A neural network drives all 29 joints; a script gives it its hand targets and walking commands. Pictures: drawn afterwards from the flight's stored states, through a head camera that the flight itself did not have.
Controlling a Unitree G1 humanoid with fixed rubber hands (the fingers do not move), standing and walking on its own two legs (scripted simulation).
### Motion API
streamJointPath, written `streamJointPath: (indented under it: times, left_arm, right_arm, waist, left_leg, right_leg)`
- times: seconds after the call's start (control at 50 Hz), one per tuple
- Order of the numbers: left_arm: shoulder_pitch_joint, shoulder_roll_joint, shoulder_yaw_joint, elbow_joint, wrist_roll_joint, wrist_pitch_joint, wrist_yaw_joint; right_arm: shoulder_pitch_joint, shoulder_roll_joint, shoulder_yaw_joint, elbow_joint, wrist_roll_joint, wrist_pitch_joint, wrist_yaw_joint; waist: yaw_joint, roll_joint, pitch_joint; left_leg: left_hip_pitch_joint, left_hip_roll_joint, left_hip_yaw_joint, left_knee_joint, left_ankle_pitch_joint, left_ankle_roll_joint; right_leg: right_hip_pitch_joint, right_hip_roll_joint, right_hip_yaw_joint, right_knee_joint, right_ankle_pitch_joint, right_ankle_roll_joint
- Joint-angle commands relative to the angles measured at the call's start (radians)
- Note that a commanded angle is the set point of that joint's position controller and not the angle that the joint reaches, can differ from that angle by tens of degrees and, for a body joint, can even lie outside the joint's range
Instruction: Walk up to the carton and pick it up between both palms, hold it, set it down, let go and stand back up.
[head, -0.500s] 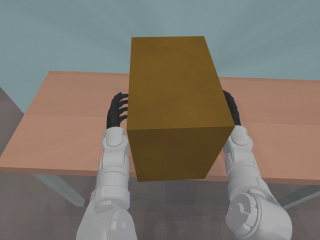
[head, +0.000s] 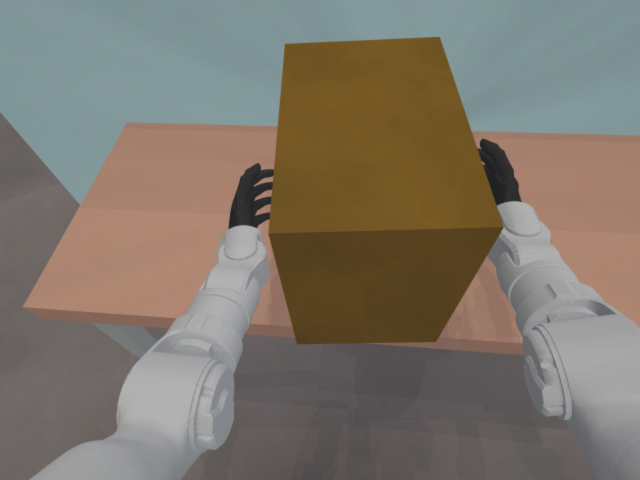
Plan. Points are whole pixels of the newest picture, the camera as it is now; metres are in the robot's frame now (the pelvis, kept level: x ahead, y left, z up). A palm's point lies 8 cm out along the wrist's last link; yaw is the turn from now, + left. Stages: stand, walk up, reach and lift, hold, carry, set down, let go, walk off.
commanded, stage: set down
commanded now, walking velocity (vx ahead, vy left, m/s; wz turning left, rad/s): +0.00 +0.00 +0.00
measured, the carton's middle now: (364, 200) +0.49 +0.06 +0.05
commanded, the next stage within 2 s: none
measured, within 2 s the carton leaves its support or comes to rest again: neither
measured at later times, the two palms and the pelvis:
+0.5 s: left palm (222, 182) +0.42 +0.22 +0.13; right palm (558, 168) +0.50 -0.16 +0.13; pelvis -0.01 -0.02 +0.00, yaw +1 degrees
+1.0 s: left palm (184, 128) +0.41 +0.24 +0.21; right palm (596, 104) +0.50 -0.16 +0.22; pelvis -0.01 -0.02 +0.01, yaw +4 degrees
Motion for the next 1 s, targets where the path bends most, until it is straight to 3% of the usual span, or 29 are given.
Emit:
streamJointPath:
  times: [0.0, 0.1, 0.2, 0.3, 0.44, 0.7, 0.98]
  left_arm:
    - [-0.442, 0.148, -0.018, -0.174, -0.039, -0.061, -0.014]
    - [-0.493, 0.193, -0.056, -0.255, -0.107, -0.061, -0.026]
    - [-0.500, 0.230, -0.079, -0.344, -0.157, 0.008, -0.042]
    - [-0.481, 0.278, -0.045, -0.361, -0.149, 0.089, -0.066]
    - [-0.509, 0.319, 0.005, -0.390, -0.133, 0.194, -0.063]
    - [-0.616, 0.365, -0.018, -0.520, -0.166, 0.380, -0.038]
    - [-0.628, 0.382, -0.023, -0.681, -0.172, 0.637, -0.022]
  right_arm:
    - [-0.506, -0.234, 0.029, -0.117, 0.064, -0.057, 0.014]
    - [-0.557, -0.275, 0.074, -0.172, 0.144, -0.056, 0.046]
    - [-0.578, -0.291, 0.109, -0.269, 0.199, 0.001, 0.070]
    - [-0.578, -0.302, 0.119, -0.331, 0.214, 0.066, 0.070]
    - [-0.606, -0.304, 0.094, -0.385, 0.193, 0.156, 0.048]
    - [-0.667, -0.332, 0.043, -0.433, 0.195, 0.304, 0.018]
    - [-0.685, -0.415, 0.022, -0.477, 0.224, 0.443, 0.047]
  waist:
    - [-0.015, -0.095, -0.740]
    - [-0.015, -0.085, -0.819]
    - [-0.022, -0.105, -0.857]
    - [-0.017, -0.150, -0.805]
    - [-0.015, -0.175, -0.732]
    - [-0.043, -0.101, -0.700]
    - [-0.071, -0.051, -0.624]
  left_leg:
    - [0.295, -0.048, 0.066, 0.039, 0.418, -0.044]
    - [0.262, -0.054, 0.062, 0.047, 0.414, -0.036]
    - [0.269, -0.063, 0.041, 0.034, 0.415, -0.019]
    - [0.222, -0.074, 0.032, -0.026, 0.352, 0.006]
    - [0.214, -0.078, 0.031, -0.098, 0.270, 0.020]
    - [0.319, -0.084, 0.009, -0.117, 0.254, 0.011]
    - [0.442, -0.089, -0.020, -0.117, 0.317, 0.007]
  right_leg:
    - [0.426, -0.009, -0.018, 0.056, 0.553, 0.067]
    - [0.436, -0.011, -0.015, 0.074, 0.580, 0.077]
    - [0.463, -0.014, -0.014, 0.068, 0.617, 0.085]
    - [0.538, -0.034, 0.007, 0.057, 0.619, 0.108]
    - [0.592, -0.047, 0.025, 0.026, 0.568, 0.118]
    - [0.582, -0.043, 0.008, -0.028, 0.503, 0.105]
    - [0.586, -0.033, -0.011, -0.054, 0.528, 0.108]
